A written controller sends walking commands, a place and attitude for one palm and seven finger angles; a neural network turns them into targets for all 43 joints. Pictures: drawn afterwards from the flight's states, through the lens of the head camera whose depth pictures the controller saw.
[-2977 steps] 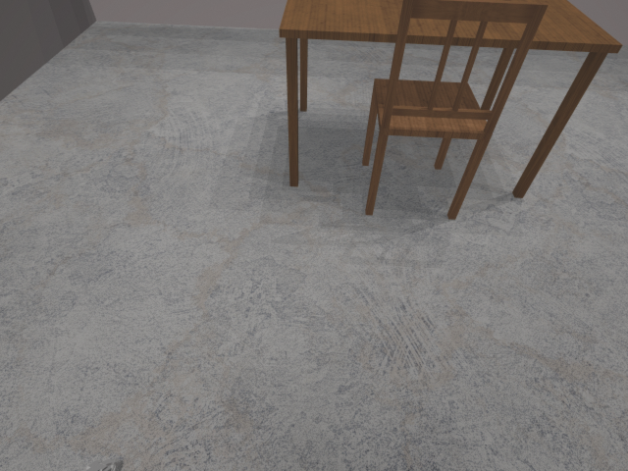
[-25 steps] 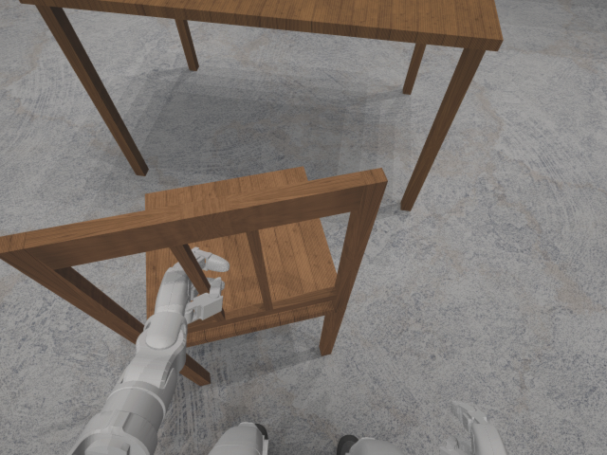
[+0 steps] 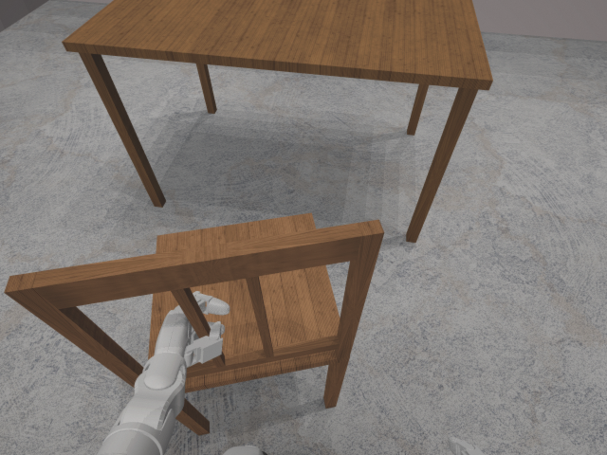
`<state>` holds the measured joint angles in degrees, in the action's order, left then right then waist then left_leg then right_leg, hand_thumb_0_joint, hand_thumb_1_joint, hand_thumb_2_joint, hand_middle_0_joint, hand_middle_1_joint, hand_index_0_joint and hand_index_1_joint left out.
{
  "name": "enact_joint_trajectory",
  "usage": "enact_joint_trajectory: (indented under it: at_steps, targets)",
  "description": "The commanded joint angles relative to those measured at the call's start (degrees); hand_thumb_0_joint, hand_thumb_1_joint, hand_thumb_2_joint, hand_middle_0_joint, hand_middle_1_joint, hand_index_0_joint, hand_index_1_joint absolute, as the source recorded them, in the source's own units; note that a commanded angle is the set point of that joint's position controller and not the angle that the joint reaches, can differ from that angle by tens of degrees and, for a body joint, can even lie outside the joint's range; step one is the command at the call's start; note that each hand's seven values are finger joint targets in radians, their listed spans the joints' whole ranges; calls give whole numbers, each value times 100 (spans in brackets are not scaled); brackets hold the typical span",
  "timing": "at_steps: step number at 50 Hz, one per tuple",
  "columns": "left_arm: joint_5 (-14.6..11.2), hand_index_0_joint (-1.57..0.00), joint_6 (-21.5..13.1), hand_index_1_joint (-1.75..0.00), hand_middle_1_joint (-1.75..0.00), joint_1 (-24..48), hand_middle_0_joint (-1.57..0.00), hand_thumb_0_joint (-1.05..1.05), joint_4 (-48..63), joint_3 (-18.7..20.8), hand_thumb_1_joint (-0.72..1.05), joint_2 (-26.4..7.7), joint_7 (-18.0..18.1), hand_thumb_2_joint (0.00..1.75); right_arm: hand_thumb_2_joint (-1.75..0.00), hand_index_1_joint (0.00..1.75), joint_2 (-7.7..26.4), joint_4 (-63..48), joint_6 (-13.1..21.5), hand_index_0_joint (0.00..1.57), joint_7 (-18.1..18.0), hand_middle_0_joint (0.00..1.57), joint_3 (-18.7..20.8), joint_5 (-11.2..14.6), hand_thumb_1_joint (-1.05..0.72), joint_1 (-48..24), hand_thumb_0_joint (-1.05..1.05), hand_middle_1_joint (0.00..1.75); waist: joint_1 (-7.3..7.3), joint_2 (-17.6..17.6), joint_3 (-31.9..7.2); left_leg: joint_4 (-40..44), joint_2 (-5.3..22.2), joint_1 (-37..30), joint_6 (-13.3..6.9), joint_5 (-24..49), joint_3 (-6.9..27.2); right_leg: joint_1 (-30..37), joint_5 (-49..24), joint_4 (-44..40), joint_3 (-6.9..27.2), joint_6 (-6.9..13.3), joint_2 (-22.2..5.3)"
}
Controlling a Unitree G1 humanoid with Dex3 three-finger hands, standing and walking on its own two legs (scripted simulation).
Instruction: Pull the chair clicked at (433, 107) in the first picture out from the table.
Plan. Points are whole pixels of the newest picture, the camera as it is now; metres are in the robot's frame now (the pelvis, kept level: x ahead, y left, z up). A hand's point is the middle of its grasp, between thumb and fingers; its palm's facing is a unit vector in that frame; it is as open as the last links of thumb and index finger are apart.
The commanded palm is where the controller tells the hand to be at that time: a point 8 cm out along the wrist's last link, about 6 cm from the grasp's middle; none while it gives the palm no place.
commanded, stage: stop walking, hand still on the chair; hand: left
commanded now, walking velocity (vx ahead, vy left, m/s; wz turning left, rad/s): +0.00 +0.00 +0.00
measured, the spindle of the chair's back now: (203, 330) +0.30 +0.18 -0.07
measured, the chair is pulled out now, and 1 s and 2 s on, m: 0.59 0.59 0.59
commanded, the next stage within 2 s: open the thumb and straighten the fingers in 0.52 s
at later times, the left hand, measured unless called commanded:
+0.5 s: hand (216, 341) +0.28 +0.15 -0.07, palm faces +0.03 -0.99 -0.16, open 5.0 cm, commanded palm +0.26 +0.20 -0.05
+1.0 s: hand (211, 337) +0.29 +0.16 -0.07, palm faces -0.01 -0.99 -0.16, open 11.8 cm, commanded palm +0.27 +0.21 -0.05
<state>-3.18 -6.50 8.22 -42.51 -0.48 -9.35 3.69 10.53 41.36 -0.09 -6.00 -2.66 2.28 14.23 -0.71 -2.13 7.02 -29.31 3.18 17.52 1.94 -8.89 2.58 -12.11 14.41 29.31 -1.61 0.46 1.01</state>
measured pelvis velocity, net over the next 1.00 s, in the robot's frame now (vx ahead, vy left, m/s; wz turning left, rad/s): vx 0.05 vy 0.02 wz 0.01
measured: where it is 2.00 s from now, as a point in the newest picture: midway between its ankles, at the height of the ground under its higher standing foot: outside the picture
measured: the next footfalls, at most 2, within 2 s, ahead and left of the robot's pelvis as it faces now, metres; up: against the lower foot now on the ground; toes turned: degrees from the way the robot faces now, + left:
none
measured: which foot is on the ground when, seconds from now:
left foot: down 0.00-1.00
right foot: down 0.00-1.00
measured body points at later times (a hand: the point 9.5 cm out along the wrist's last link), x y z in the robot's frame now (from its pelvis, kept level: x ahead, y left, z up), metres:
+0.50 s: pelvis +0.04 +0.00 +0.01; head +0.05 +0.00 +0.46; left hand +0.27 +0.20 -0.05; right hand +0.19 -0.24 -0.09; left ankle +0.07 +0.15 -0.73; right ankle +0.02 -0.12 -0.73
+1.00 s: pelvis +0.05 +0.02 -0.03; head +0.09 +0.01 +0.42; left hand +0.28 +0.21 -0.06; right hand +0.20 -0.24 -0.12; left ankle +0.07 +0.15 -0.73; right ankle +0.02 -0.12 -0.73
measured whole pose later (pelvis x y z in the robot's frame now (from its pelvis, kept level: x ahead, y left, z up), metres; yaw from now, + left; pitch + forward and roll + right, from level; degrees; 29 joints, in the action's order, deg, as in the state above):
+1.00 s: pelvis +0.05 +0.02 -0.03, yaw +0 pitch +8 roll +0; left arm -3.9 4.2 -11.1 -13.7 -2.0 -10.9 2.6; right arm 15.3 33.1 3.8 -2.4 -0.1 2.5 13.4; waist -3.2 -1.8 -4.2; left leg -45.6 0.8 33.6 0.9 -20.2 1.9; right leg -27.7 25.7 45.2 -1.0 -1.1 -1.6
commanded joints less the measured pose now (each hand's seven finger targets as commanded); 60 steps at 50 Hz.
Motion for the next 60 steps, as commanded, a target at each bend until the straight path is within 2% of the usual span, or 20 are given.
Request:
enact_joint_trajectory:
  at_steps: [1, 3, 7, 10, 12, 14, 30, 31, 32, 33, 35, 37, 41, 42, 43, 48, 50, 54, 58, 60]
  targets:
    - [220, -50, -289, -145, -145, 1334, -50, 0, 1159, 228, 90, -964, 78, 90, -90, 30, 871, -748, 373, 20, -78, 20, 318, -34, -90, -504, 0, 30, -34, 133, -1354, 359, 280, -1057, -348, -299, 261, -311, 174, -956, 639, 98, -691]
    - [238, -50, -311, -145, -145, 1209, -50, 0, 1277, 313, 90, -1077, 78, 90, -90, 30, 884, -714, 390, 20, -72, 20, 341, -31, -90, -535, 0, 30, -24, 72, -1379, 318, 273, -1116, -347, 135, 194, -168, -366, -897, 604, 90, -718]
    - [246, -50, -326, -145, -145, 912, -50, 0, 1354, 272, 90, -932, 67, 90, -90, 30, 861, -780, 367, 20, -41, 20, 352, -44, -90, -610, 0, 30, 1, 246, -1545, 237, 308, -1198, -354, 874, 152, 141, -1251, -775, 597, 53, -747]
    - [250, -50, -307, -145, -145, 713, -50, 0, 1444, 256, 90, -910, 65, 90, -90, 30, 863, -824, 331, 20, -34, 20, 364, -44, -90, -673, 0, 30, 14, 99, -1544, 248, 315, -1320, -365, 1088, 115, 127, -1435, -751, 568, 38, -731]
    - [251, -50, -296, -145, -145, 650, -50, 0, 1551, 216, 90, -853, 58, 90, -90, 30, 841, -884, 294, 20, -31, 20, 357, -43, -90, -694, 0, 30, 9, 239, -1598, 241, 317, -1332, -366, 1186, 107, 221, -1598, -739, 538, 38, -733]
    - [241, -50, -269, -145, -145, 534, -50, 0, 1612, 199, 90, -856, 71, 90, -90, 30, 856, -905, 266, 20, -37, 20, 364, -36, -90, -707, 0, 30, 4, -55, -1551, 318, 322, -1400, -367, 1192, 116, 133, -1413, -745, 523, 48, -713]
    - [243, -50, -166, -145, -145, 239, -50, 0, 1774, 60, 90, -744, 97, 90, -90, 30, 834, -1053, 121, 20, -45, 20, 284, -58, -90, -748, 0, 30, 46, 3, -1525, 488, 351, -1386, -401, 1055, 226, 58, -891, -838, 378, 47, -641]
    - [250, -50, -181, -145, -145, 156, -50, 0, 1876, 263, 90, -946, 119, 90, -90, 30, 837, -1070, 117, 20, -47, 20, 297, -66, -90, -773, 0, 30, 69, 63, -1515, 491, 356, -1381, -404, 1015, 221, 63, -899, -869, 397, 43, -653]
    - [-37, -50, 101, -145, -145, -558, -50, 0, 1386, -129, 78, -382, -122, 84, -90, 30, 1111, -1047, 192, 20, 194, 20, 367, 115, -90, -644, 0, 30, -390, 824, -1263, 340, 59, -508, -350, 61, -50, -512, -409, -469, -152, -16, -453]
    - [-81, -50, 125, -145, -145, -438, -50, 0, 1579, -137, 66, -433, -231, 78, -90, 30, 1168, -1113, 204, 20, 298, 20, 375, 137, -90, -711, 0, 30, -281, 833, -1180, 291, 28, -165, -352, -316, -44, -533, -180, -347, -164, 24, -462]
    - [-70, -50, -30, -145, -145, -354, -50, 0, 2523, 54, 42, -727, -262, 67, -90, 30, 1110, -1346, 360, 20, 414, 20, 419, 127, -90, -789, 0, 30, -212, 183, -1513, -7, -84, -3, -386, -679, -104, -773, 148, -85, -110, 42, -410]
    - [-24, -50, -7, -145, -145, -462, -50, 0, 3057, -147, 17, -558, -253, 55, -90, 30, 1067, -1468, 480, 20, 477, 20, 418, 92, -90, -729, 0, 30, -232, -149, -1800, -258, -112, 39, -372, -595, -72, -1020, 140, 189, -138, 66, -356]
    - [-68, -50, 364, -145, -145, -867, -50, 0, 3435, -111, -31, -509, -98, 32, -90, 30, 1118, -1643, 601, 20, 469, 20, 445, 74, -90, -685, 0, 30, -218, 131, -1949, -634, -113, 384, -385, -574, -18, -1378, 126, 548, -186, 30, -295]
    - [-42, -47, 437, -138, -138, -879, -47, 0, 3652, -121, -43, -521, -76, 26, -90, 30, 1132, -1675, 631, 20, 450, 20, 455, 62, -90, -663, 0, 30, -218, 92, -2089, -729, -112, 385, -376, -449, -22, -1413, 27, 660, -193, 32, -296]
    - [-44, -45, 565, -130, -130, -975, -45, 0, 3365, 311, -55, -932, -30, 20, -90, 30, 1197, -1623, 612, 20, 409, 20, 459, 45, -90, -603, 0, 30, -207, 230, -1949, -816, -126, 594, -378, -437, -3, -1475, -36, 740, -187, 43, -273]
    - [-89, -32, 763, -94, -94, -1458, -32, 0, 4375, 95, -55, -677, -71, 20, -90, 30, 1144, -1831, 765, 20, 301, 20, 464, 16, -90, -513, 0, 30, -159, -3, -2607, -1200, -140, 385, -366, 401, -70, -1409, -797, 1091, -200, 38, -301]
    - [-121, -27, 856, -80, -80, -1837, -27, 0, 4495, 138, -55, -658, -74, 20, -90, 30, 1133, -1861, 796, 20, 275, 20, 457, 13, -90, -500, 0, 30, -144, 12, -2523, -1287, -129, 467, -347, 549, -78, -1484, -933, 1185, -235, 20, -301]
    - [-90, -18, 1073, -51, -51, -1714, -18, 0, 4629, -72, -55, -516, -102, 20, -90, 30, 1157, -1918, 837, 20, 228, 20, 437, 2, -90, -414, 0, 30, -288, 296, -2242, -1428, -141, 640, -367, 376, -29, -1786, -798, 1246, -272, -20, -273]
    - [-69, -7, 1171, -22, -22, -1899, -7, 0, 4701, 279, -55, -825, -133, 20, -90, 30, 1172, -1946, 804, 20, 181, 20, 440, -34, -90, -340, 0, 30, -210, 268, -2378, -1592, -197, 759, -362, 513, -59, -1729, -1035, 1377, -246, -2, -268]
    - [-66, -2, 1145, -7, -7, -2107, -2, 0, 4935, 251, -55, -776, -163, 20, -90, 30, 1119, -2026, 809, 20, 171, 20, 441, -30, -90, -337, 0, 30, -189, 153, -2540, -1668, -191, 653, -361, 719, -82, -1700, -1183, 1441, -234, -12, -283]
